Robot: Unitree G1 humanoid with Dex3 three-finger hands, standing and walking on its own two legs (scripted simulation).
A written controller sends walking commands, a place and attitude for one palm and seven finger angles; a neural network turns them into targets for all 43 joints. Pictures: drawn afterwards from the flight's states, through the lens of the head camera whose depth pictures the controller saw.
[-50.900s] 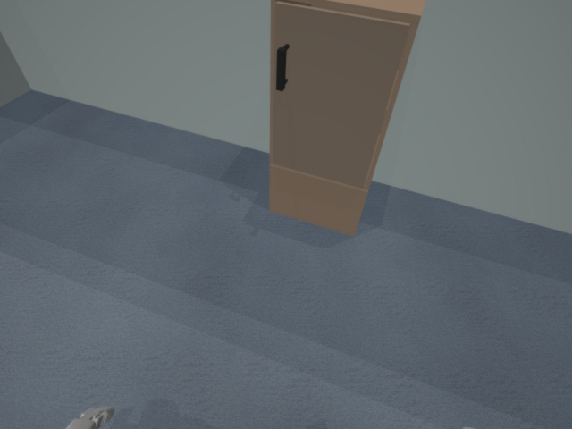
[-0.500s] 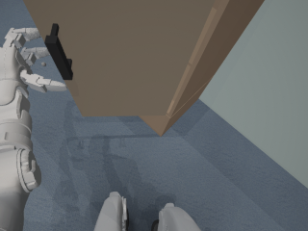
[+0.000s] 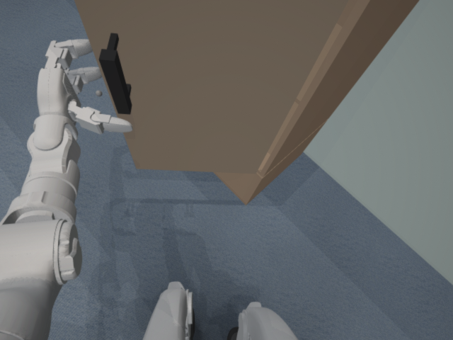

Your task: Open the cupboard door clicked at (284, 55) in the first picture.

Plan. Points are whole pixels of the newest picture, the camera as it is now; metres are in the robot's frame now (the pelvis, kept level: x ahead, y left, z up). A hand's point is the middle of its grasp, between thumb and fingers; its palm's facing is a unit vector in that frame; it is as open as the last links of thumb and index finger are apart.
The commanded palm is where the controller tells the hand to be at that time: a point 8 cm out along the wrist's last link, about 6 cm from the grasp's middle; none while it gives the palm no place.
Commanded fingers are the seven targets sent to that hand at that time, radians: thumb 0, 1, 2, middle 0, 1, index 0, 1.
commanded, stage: slide the fingers in behind the handle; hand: left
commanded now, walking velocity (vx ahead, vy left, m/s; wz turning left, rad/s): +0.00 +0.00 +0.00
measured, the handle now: (119, 76) +0.54 +0.20 +0.07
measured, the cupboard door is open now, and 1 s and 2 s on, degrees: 47 46 47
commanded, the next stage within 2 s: move the hooked fingers beside the handle in 0.36 s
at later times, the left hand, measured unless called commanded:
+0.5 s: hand (101, 94) +0.50 +0.22 +0.06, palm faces +0.17 -0.98 -0.03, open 15.0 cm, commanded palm +0.49 +0.19 +0.06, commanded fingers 0.00 -0.50 0.30 -0.30 -1.20 -0.30 -1.20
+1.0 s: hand (98, 87) +0.51 +0.23 +0.06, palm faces +0.13 -0.99 -0.01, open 14.6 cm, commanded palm +0.50 +0.22 +0.06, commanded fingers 0.00 -0.50 0.30 -0.30 -1.20 -0.30 -1.20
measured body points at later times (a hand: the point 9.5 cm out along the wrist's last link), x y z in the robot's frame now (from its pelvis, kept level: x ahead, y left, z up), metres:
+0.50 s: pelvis -0.02 -0.01 -0.01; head +0.12 +0.05 +0.41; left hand +0.48 +0.27 +0.07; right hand +0.01 -0.27 -0.12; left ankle +0.05 +0.07 -0.65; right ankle -0.03 -0.13 -0.65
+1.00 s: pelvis +0.00 -0.01 -0.01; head +0.14 +0.03 +0.41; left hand +0.50 +0.28 +0.07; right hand +0.00 -0.28 -0.11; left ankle +0.05 +0.06 -0.65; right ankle -0.03 -0.13 -0.65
